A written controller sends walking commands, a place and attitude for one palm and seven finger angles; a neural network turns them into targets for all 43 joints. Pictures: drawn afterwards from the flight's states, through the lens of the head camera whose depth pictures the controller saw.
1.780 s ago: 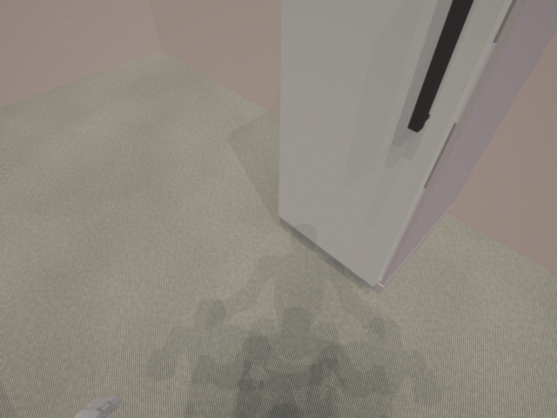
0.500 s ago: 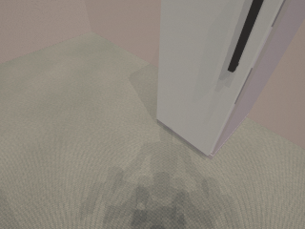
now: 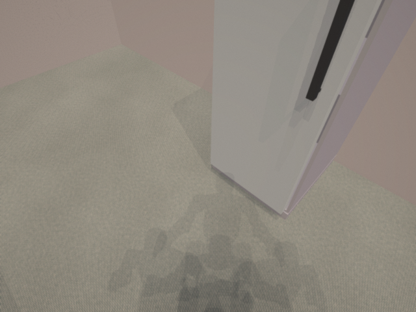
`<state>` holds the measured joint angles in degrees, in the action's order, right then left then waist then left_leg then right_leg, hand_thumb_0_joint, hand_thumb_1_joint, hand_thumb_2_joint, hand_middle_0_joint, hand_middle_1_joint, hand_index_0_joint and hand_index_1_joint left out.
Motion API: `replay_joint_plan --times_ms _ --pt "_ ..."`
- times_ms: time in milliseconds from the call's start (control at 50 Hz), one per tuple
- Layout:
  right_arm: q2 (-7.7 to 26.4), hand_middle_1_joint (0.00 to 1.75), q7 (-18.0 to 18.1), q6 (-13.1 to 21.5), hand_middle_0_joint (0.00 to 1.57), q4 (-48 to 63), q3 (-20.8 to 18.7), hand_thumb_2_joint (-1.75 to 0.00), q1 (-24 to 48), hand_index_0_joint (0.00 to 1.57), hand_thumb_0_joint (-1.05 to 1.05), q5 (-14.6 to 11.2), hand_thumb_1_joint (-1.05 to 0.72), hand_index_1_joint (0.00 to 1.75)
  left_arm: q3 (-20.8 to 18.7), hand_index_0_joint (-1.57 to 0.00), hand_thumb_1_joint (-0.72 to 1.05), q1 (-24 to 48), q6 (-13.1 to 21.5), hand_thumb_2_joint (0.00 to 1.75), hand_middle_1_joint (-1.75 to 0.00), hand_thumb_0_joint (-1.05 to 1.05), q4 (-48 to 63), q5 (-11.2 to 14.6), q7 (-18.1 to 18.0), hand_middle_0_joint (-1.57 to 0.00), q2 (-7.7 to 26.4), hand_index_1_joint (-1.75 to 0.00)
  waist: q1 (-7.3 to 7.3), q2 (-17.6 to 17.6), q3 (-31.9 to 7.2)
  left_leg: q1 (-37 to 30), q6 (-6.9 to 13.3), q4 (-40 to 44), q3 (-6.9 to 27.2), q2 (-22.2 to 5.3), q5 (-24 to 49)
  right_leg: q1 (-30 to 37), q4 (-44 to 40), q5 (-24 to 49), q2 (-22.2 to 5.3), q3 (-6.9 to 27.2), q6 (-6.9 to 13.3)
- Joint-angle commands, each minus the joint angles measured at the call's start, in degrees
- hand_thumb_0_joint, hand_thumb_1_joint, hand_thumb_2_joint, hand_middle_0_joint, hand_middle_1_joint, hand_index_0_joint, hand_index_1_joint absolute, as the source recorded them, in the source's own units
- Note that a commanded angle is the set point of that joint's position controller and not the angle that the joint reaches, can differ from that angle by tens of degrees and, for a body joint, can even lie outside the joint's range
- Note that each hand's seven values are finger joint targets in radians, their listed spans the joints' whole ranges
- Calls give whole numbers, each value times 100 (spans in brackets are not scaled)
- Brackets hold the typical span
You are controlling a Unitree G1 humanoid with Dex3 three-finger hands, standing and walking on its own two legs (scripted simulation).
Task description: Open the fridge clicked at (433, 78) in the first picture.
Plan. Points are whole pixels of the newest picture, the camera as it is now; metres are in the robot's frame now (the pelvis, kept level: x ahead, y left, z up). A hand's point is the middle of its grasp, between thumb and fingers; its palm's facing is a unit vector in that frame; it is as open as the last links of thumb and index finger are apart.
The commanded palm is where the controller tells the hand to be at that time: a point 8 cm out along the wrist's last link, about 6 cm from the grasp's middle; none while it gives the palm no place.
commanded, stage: walk to a spot facing it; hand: right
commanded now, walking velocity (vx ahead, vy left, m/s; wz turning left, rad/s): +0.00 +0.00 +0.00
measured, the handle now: (343, 19) +0.72 -0.29 +0.25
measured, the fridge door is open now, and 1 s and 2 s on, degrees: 0 0 0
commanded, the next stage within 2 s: none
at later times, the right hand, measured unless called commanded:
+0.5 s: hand out of the picture +0.05 -0.17 -0.18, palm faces -0.14 +0.95 -0.29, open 7.3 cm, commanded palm none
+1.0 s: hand out of the picture +0.10 -0.18 -0.18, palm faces -0.35 +0.91 -0.21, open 7.4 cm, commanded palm none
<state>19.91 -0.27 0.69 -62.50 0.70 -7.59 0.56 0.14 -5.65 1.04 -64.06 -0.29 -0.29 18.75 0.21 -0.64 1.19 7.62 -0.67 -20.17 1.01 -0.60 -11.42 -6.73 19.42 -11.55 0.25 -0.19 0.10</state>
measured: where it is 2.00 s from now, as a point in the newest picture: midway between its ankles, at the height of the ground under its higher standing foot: outside the picture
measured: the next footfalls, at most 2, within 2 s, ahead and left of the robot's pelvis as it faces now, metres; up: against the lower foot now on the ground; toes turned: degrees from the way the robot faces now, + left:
right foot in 1.00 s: +0.04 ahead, -0.10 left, +0.00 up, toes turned +28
left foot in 1.60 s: +0.10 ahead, +0.26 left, +0.00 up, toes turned +57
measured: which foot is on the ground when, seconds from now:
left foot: down 0.00-1.00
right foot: down 0.00-0.44, up 0.46-0.98, down 1.00-1.00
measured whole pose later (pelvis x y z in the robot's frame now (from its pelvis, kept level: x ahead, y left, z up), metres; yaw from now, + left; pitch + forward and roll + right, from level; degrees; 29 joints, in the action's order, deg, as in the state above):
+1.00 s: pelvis -0.03 -0.01 -0.01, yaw +26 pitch +2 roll +1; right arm 14.1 -0.8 -2.8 -53.0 -4.0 -15.9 1.3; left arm -3.1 -9.3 -0.2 -52.2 -0.3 -1.4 13.4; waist 2.4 -1.6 -0.9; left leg 20.4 0.7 -27.6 13.0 8.4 -10.3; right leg -13.3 29.0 -21.4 0.0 1.5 -0.9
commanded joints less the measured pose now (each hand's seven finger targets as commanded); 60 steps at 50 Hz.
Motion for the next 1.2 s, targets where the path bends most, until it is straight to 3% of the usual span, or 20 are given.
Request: replay_joint_plan --times_ms 0,200,280,320,380,400,420,440,460,540,640,780,900,940,960,980,1000,1020,1060,1180 --pt "1123 30 105 119 20 342 -255 -90 159 20 0 22 -90 30 -224 -20 90 234 118 90 -30 0 342 -12 -58 -20 1227 -30 0 76 -373 -97 194 231 474 -629 1108 150 -240 1135 -737 549 140" --pt "511 30 101 -207 20 578 -285 -90 -250 20 0 33 -90 30 -285 -20 90 -328 -87 90 -30 0 550 -43 -174 -20 709 -30 -63 271 -326 772 103 -849 529 -325 1591 413 312 1488 -1061 142 132" --pt "293 30 32 -329 20 861 -367 -90 -333 20 0 51 -90 30 -426 -20 90 -275 -106 90 -30 0 808 -62 -178 -20 815 -30 -25 1067 -25 1476 -42 -2533 77 22 -1239 79 -19 1781 -1914 531 798" --pt "226 30 13 -359 20 973 -434 -90 -456 20 0 48 -90 30 -471 -20 90 -98 -99 90 -30 0 979 -71 -176 -20 783 -30 68 1055 18 1320 -7 -2936 161 -183 -1787 -291 75 1947 -2186 493 983" --pt "161 30 -42 -299 20 866 -519 -90 -1243 20 0 81 -90 30 -529 -20 90 246 -139 90 -30 0 1156 -82 -156 -20 708 -30 488 691 -161 269 -14 -1510 -74 -230 -388 -876 1303 1184 -1690 -301 393" --pt "555 30 -6 -211 20 833 -597 -90 -1471 20 0 135 -90 30 -511 -20 90 168 -203 90 -30 0 1211 -39 -137 -20 480 -30 546 -737 -226 66 85 -325 843 -711 772 -1338 2643 -126 -968 -709 -60" --pt "1046 30 81 -146 20 918 -679 -90 -1444 20 0 152 -90 30 -430 -20 90 39 -231 90 -30 0 1425 -30 -109 -20 48 -30 413 -2291 -12 83 525 357 3005 -1947 2077 -2531 4008 -2270 -134 -642 -345" --pt "909 30 135 -180 20 969 -661 -90 -1458 20 0 69 -90 30 -475 -20 90 70 -279 90 -30 0 1426 -26 -131 -20 217 -30 437 -1563 -101 342 905 470 2877 -1975 1756 -2289 4435 -2159 -251 119 -226" --pt "754 30 147 -183 20 1073 -668 -90 -1101 20 0 73 -90 30 -499 -20 90 14 -283 90 -30 0 1357 -16 -106 -20 216 -30 261 -1311 -21 569 1009 555 2648 -1688 736 -2323 4617 -1736 -378 227 -182" --pt "346 30 135 -100 20 1235 -622 -90 -803 20 0 24 -90 30 -511 -20 90 -128 -260 90 -30 0 1200 -64 -88 -20 108 -30 87 -491 -175 365 824 299 2128 -1141 1001 -2377 4667 -806 -444 240 -328" --pt "301 30 124 -100 20 1154 -670 -90 -1147 20 0 14 -90 30 -506 -20 90 -128 -290 90 -30 0 1215 -66 -140 -20 35 -30 189 -511 -494 -300 608 226 2150 -921 1233 -2624 4424 -674 -342 282 -440" --pt "308 30 98 -158 20 1181 -702 -90 -1194 20 0 71 -90 30 -489 -20 90 102 -260 90 -30 0 1426 -61 -174 -20 51 -30 295 -616 -438 -74 927 297 2668 -855 914 -2316 3645 -1015 -227 316 -421" --pt "464 30 47 -196 20 1393 -740 -90 -697 20 0 129 -90 30 -475 -20 90 -443 -107 90 -30 0 1503 -14 -107 -20 17 -30 118 -965 -406 1010 969 707 3053 -617 -1474 -816 1628 -1400 20 130 -172" --pt "395 30 15 -216 20 1520 -740 -90 -275 20 0 91 -90 30 -521 -20 90 -1391 -16 90 -30 0 1242 6 -149 -20 127 -30 -362 -729 -535 2331 531 216 2538 -91 -2099 1089 241 -826 27 68 -12" --pt "66 30 -32 -216 20 1636 -672 -90 -259 20 0 63 -90 30 -596 -20 90 -1794 28 90 -30 0 1138 -37 -219 -20 532 -30 -577 531 -622 3273 241 -953 1748 512 -2396 1905 -498 -1721 -934 937 180" --pt "-198 30 -91 -197 20 1786 -662 -90 -176 20 0 13 -90 30 -665 -20 90 -1664 45 90 -30 0 1242 -94 -240 -20 1011 -30 -511 2010 -187 4137 -16 -2685 727 870 -2175 1544 -1212 -3080 -2535 2867 493" --pt "86 30 -124 -156 20 1869 -725 -90 80 20 0 73 -90 30 -599 -20 90 -1175 44 90 -30 0 1474 -38 -227 -20 962 -30 -382 1396 378 3913 -75 -3305 636 192 -1656 321 -1446 -3218 -2962 3019 782" --pt "168 30 -188 -164 20 1775 -809 -90 -120 20 0 135 -90 30 -482 -20 90 -783 74 90 -30 0 1587 -97 -187 -20 657 -30 -78 947 568 3543 -124 -3856 547 102 -1182 -320 -1496 -3018 -2601 2625 837" --pt "45 30 -284 -231 20 1443 -817 -90 -498 20 0 200 -90 30 -388 -20 90 -617 170 90 -30 0 1555 -105 -191 -20 345 -30 143 695 681 3287 -170 -4622 300 119 -447 -628 -1309 -2216 -1786 1309 363" --pt "-290 30 -302 -278 20 1361 -686 -90 -464 20 0 182 -90 30 -300 -20 90 -1703 334 90 -30 0 1143 -45 -229 -20 -4 -30 -5 861 585 3912 -268 -5269 105 -93 427 249 -939 -251 -1479 208 90"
